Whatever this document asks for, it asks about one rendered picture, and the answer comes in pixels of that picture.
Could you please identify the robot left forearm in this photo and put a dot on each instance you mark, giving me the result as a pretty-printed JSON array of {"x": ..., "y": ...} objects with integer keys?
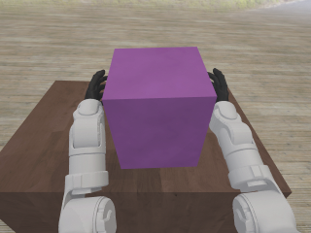
[{"x": 87, "y": 149}]

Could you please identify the robot right forearm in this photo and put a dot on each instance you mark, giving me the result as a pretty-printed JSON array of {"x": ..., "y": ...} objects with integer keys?
[{"x": 246, "y": 169}]

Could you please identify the right robot hand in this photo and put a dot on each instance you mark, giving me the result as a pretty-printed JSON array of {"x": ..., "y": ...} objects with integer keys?
[{"x": 219, "y": 85}]

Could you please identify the left robot upper arm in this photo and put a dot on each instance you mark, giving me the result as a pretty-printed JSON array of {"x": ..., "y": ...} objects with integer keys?
[{"x": 89, "y": 215}]

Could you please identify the carton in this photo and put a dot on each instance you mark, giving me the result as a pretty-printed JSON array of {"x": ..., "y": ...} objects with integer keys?
[{"x": 158, "y": 103}]

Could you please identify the pedestal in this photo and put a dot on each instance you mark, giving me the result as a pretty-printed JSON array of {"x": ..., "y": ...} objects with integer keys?
[{"x": 35, "y": 161}]

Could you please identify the left robot hand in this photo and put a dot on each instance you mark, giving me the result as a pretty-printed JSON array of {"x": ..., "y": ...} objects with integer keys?
[{"x": 95, "y": 86}]

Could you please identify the right robot upper arm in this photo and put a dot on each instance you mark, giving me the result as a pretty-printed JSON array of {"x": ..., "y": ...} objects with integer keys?
[{"x": 262, "y": 212}]

